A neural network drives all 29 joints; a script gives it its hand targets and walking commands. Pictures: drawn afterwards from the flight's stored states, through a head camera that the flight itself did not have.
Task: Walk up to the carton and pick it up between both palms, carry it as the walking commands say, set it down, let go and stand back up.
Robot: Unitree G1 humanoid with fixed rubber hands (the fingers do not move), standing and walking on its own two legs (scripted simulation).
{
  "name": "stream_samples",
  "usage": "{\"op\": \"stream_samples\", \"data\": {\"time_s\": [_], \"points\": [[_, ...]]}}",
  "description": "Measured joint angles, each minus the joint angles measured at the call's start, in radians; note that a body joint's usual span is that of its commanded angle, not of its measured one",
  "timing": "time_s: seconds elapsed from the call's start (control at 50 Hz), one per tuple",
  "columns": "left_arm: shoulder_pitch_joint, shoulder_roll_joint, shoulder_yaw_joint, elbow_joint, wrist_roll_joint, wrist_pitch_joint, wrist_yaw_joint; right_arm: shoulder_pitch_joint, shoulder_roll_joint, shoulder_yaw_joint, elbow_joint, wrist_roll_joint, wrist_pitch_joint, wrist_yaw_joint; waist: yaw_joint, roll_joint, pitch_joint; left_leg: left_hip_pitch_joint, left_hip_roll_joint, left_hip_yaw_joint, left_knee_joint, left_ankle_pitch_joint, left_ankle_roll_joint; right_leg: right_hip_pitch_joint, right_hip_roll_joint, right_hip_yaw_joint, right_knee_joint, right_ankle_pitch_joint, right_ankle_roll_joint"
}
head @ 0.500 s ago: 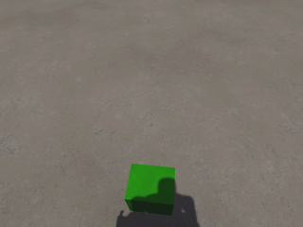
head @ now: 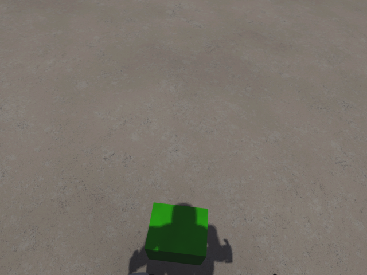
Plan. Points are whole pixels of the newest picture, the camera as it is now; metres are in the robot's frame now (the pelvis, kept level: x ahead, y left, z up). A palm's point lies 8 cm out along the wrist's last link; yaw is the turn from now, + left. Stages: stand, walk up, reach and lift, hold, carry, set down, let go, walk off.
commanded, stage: walk up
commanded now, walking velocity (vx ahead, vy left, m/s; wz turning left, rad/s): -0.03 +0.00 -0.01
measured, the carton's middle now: (177, 234) +0.36 +0.01 -0.65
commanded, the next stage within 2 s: stand in 0.80 s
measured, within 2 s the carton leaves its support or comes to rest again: neither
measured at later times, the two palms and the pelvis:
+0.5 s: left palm out of the picture -0.01 +0.24 -0.13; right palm out of the picture -0.02 -0.21 -0.13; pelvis -0.04 +0.01 +0.01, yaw +0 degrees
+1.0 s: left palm out of the picture -0.09 +0.24 -0.14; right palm out of the picture -0.07 -0.18 -0.14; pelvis -0.04 +0.03 +0.01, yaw +0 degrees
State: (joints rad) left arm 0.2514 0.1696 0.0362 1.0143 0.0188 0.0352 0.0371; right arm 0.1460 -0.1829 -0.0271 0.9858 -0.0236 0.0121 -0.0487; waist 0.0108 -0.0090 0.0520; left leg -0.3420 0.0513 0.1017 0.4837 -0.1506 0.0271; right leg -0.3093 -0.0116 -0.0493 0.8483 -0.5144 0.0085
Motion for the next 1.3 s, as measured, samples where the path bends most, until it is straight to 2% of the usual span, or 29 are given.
{"op": "stream_samples", "data": {"time_s": [0.04, 0.08, 0.1, 0.16, 0.22, 0.32, 0.38, 0.4, 0.46, 0.58, 0.78, 1.0, 1.04, 1.08, 1.14, 1.2, 1.24, 1.3], "points": [[-0.014, -0.003, -0.003, -0.007, -0.002, -0.001, 0.001, 0.004, -0.006, -0.007, 0.007, 0.003, 0.005, -0.001, -0.006, 0.008, -0.010, 0.001, -0.002, 0.002, -0.008, 0.009, -0.005, 0.040, 0.003, -0.008, -0.135, 0.061, -0.006], [-0.021, 0.000, -0.007, -0.020, -0.006, -0.012, 0.003, 0.008, -0.015, -0.020, 0.011, 0.007, 0.013, 0.000, -0.005, 0.012, -0.010, -0.011, -0.005, 0.011, 0.003, 0.012, -0.013, 0.079, -0.002, -0.020, -0.283, 0.180, -0.009], [-0.022, 0.000, -0.007, -0.025, -0.002, -0.018, 0.003, 0.012, -0.023, -0.025, 0.012, 0.012, 0.017, 0.001, -0.007, 0.022, -0.010, -0.024, -0.001, 0.011, 0.022, 0.008, -0.019, 0.084, 0.001, -0.024, -0.310, 0.198, -0.028], [-0.012, 0.003, -0.002, -0.038, 0.010, -0.024, 0.000, 0.035, -0.034, -0.037, 0.020, 0.011, 0.045, 0.003, -0.004, 0.024, -0.015, -0.082, -0.030, -0.039, 0.205, -0.209, -0.038, 0.072, -0.011, -0.020, -0.305, 0.201, -0.047], [-0.001, 0.007, -0.002, -0.027, 0.012, -0.026, 0.004, 0.057, -0.040, -0.043, 0.030, 0.006, 0.049, 0.018, -0.011, 0.029, -0.017, -0.084, -0.056, -0.102, 0.345, -0.229, -0.042, 0.103, -0.019, -0.018, -0.372, 0.239, -0.043], [-0.021, 0.010, -0.003, -0.011, 0.002, -0.042, 0.005, 0.095, -0.027, -0.035, 0.049, 0.009, 0.042, 0.017, -0.018, 0.028, -0.007, 0.043, -0.036, -0.090, 0.232, -0.264, -0.070, 0.115, -0.019, -0.022, -0.398, 0.265, -0.038], [-0.028, 0.006, -0.004, 0.005, -0.002, -0.040, 0.002, 0.114, -0.017, -0.024, 0.055, 0.010, 0.025, 0.011, -0.023, 0.039, -0.013, 0.170, -0.016, -0.085, -0.015, -0.108, -0.063, 0.107, -0.005, -0.035, -0.380, 0.258, -0.028], [-0.032, 0.006, -0.005, 0.013, -0.005, -0.039, 0.000, 0.117, -0.009, -0.021, 0.061, 0.005, 0.018, 0.009, -0.024, 0.035, -0.013, 0.186, -0.015, -0.086, -0.051, -0.114, -0.058, 0.105, -0.005, -0.039, -0.374, 0.256, -0.023], [-0.034, 0.004, -0.006, 0.034, -0.015, -0.036, -0.007, 0.123, 0.019, -0.003, 0.081, 0.007, -0.002, 0.015, -0.009, 0.010, -0.012, 0.202, -0.024, -0.080, -0.070, -0.105, -0.042, 0.141, -0.011, -0.034, -0.440, 0.303, -0.009], [-0.002, 0.000, -0.009, 0.081, -0.010, -0.036, -0.014, 0.125, 0.052, 0.014, 0.106, 0.011, -0.027, 0.015, -0.003, -0.009, -0.021, 0.229, -0.040, -0.070, -0.124, -0.067, -0.024, 0.170, -0.024, -0.025, -0.501, 0.338, 0.003], [0.061, -0.016, -0.020, 0.134, -0.009, -0.035, -0.010, 0.148, 0.055, 0.017, 0.128, 0.016, -0.031, 0.016, -0.003, -0.008, -0.028, 0.224, -0.062, -0.060, -0.137, -0.052, -0.005, 0.157, -0.045, -0.015, -0.502, 0.350, 0.022], [0.093, -0.036, -0.030, 0.140, -0.009, -0.041, -0.006, 0.178, 0.051, 0.021, 0.138, 0.019, -0.030, 0.018, -0.007, 0.000, -0.031, 0.208, -0.068, -0.056, -0.125, -0.058, -0.001, 0.136, -0.052, -0.010, -0.481, 0.341, 0.026], [0.071, -0.018, -0.079, 0.003, -0.047, 0.022, -0.005, 0.158, 0.034, 0.049, -0.007, 0.045, 0.047, 0.018, -0.016, 0.008, -0.067, 0.088, -0.062, -0.062, -0.024, -0.121, 0.006, 0.023, -0.044, -0.006, -0.385, 0.261, 0.001], [-0.045, 0.009, -0.088, -0.111, -0.081, 0.121, 0.006, 0.054, -0.006, 0.056, -0.127, 0.075, 0.155, 0.015, -0.026, 0.016, -0.062, -0.015, -0.056, -0.069, 0.080, -0.125, 0.006, -0.070, -0.042, -0.011, -0.293, 0.238, -0.018], [-0.242, 0.062, -0.092, -0.221, -0.114, 0.336, 0.008, -0.129, -0.064, 0.081, -0.244, 0.106, 0.373, 0.037, -0.019, 0.011, -0.074, -0.117, -0.047, -0.054, 0.193, -0.168, 0.002, -0.178, -0.037, 0.010, -0.193, 0.249, -0.014], [-0.341, 0.063, -0.064, -0.297, -0.119, 0.515, -0.002, -0.215, -0.075, 0.060, -0.313, 0.101, 0.555, 0.053, -0.008, 0.015, -0.100, -0.162, -0.036, -0.042, 0.222, -0.186, -0.005, -0.230, -0.027, 0.024, -0.163, 0.235, 0.007], [-0.333, 0.036, -0.043, -0.355, -0.095, 0.586, -0.016, -0.201, -0.058, 0.045, -0.354, 0.079, 0.621, 0.057, -0.005, 0.014, -0.105, -0.157, -0.034, -0.037, 0.200, -0.182, -0.007, -0.231, -0.024, 0.029, -0.179, 0.238, 0.008], [-0.251, -0.017, -0.017, -0.441, -0.029, 0.618, -0.041, -0.129, -0.010, 0.019, -0.422, 0.029, 0.645, 0.058, -0.012, 0.015, -0.095, -0.142, -0.035, -0.034, 0.163, -0.174, -0.008, -0.222, -0.022, 0.031, -0.205, 0.241, 0.000]]}}
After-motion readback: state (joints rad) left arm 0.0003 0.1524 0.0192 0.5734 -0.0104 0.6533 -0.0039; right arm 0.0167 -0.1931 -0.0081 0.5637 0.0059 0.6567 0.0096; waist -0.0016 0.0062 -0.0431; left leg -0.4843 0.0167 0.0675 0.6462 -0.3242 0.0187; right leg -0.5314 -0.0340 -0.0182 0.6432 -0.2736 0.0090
